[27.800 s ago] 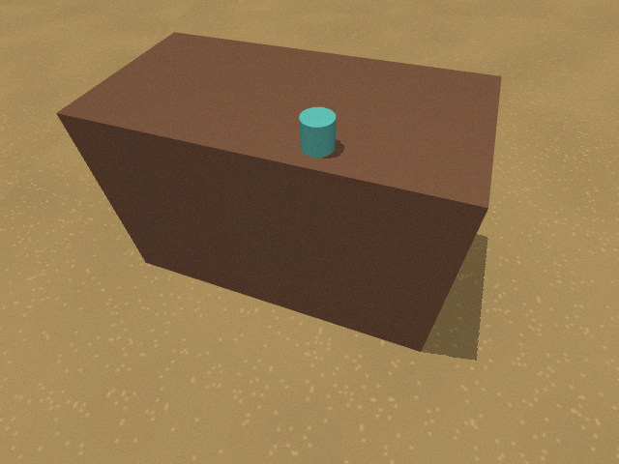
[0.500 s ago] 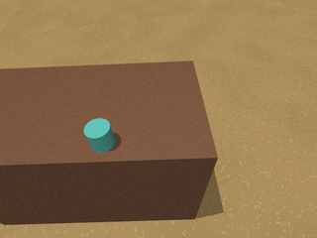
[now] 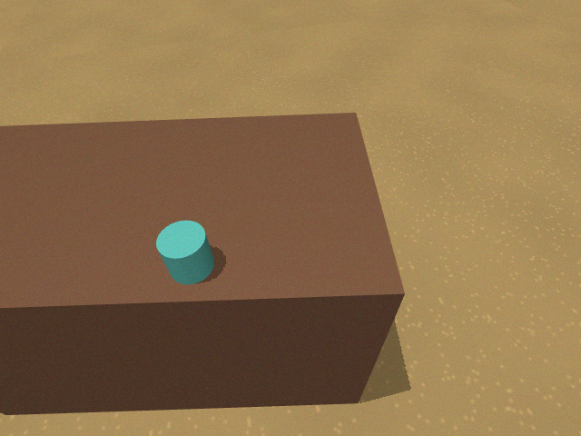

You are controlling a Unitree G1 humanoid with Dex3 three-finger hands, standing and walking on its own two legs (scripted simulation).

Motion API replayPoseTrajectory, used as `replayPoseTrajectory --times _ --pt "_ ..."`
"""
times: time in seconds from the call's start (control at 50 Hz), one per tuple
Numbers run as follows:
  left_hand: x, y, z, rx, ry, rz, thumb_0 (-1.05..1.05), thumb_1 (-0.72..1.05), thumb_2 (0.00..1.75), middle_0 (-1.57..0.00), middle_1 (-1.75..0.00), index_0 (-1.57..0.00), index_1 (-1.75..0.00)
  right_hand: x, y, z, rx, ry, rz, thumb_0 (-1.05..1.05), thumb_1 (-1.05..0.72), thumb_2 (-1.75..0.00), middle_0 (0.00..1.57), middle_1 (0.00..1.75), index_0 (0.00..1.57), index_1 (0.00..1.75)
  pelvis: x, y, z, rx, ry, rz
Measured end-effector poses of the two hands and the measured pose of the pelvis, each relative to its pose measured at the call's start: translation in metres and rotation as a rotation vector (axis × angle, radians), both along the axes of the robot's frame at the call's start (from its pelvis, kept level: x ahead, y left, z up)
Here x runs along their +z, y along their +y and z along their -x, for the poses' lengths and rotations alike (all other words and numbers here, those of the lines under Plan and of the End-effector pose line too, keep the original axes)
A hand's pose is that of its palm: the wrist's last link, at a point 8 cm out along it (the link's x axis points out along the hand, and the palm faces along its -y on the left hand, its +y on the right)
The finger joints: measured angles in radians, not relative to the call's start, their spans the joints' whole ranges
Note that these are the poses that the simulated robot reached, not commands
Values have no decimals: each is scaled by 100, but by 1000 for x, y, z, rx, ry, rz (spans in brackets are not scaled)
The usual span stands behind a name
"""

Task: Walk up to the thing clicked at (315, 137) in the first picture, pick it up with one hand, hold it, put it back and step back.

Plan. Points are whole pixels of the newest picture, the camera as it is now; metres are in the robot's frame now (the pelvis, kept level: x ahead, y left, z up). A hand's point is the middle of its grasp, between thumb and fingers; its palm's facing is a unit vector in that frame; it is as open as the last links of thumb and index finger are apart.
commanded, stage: stand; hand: left
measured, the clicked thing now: (186, 252) +0.44 +0.21 -0.04
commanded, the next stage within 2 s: step back in 1.20 s
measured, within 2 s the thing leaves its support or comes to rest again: neither
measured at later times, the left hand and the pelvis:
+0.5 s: hand out of the picture +0.07 +0.25 -0.16, palm faces -0.01 -0.94 -0.34, open 7.4 cm; pelvis +0.01 +0.00 +0.00, yaw +0 degrees
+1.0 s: hand out of the picture +0.07 +0.25 -0.16, palm faces -0.01 -0.94 -0.34, open 7.4 cm; pelvis +0.01 +0.00 +0.00, yaw +0 degrees
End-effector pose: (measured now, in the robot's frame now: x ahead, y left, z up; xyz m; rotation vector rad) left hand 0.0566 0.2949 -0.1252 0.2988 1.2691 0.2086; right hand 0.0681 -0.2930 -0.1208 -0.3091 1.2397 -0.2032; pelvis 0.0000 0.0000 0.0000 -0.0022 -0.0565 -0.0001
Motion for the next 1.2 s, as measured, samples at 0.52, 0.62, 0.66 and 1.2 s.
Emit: replayPoseTrajectory --times 0.52,0.62,0.66,1.2 --pt "3 -1 -8 -3 -16 -4 0 91 90 -20 -30 -20 -30 1 -3 -8 2 -9 -1 1 -90 -90 20 30 20 30 1 -2 -5 5 4 0" --pt "3 -1 -9 -4 -15 -3 0 91 90 -20 -30 -20 -30 1 -5 -6 -1 0 1 1 -90 -90 20 30 20 30 1 -3 -5 5 6 0" --pt "3 -1 -8 -4 -15 -3 0 91 90 -20 -30 -20 -30 1 -5 -5 -1 3 2 1 -90 -90 20 30 20 30 1 -3 -6 5 6 1" --pt "4 0 -9 1 -14 -4 0 91 90 -20 -30 -20 -30 1 -4 -10 11 0 -3 1 -90 -90 20 30 20 30 1 -3 -8 9 11 0"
